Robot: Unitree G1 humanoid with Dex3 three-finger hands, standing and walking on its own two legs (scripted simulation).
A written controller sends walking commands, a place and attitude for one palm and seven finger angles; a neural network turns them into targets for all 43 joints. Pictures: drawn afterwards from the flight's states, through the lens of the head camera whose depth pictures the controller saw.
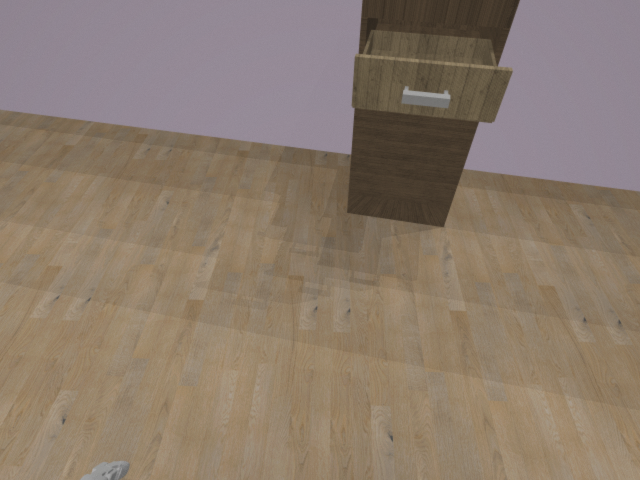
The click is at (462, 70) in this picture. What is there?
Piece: drawer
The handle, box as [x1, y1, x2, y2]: [401, 86, 449, 107]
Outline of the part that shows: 403,90 401,102 402,103 440,107 448,106 449,95 447,93 447,90 444,90 443,94 410,91 407,89 408,86 405,86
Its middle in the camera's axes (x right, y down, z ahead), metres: +0.27 -0.38 +1.01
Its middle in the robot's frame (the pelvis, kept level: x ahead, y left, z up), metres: +1.02 -0.23 -0.01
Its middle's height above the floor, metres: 0.77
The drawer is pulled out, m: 0.29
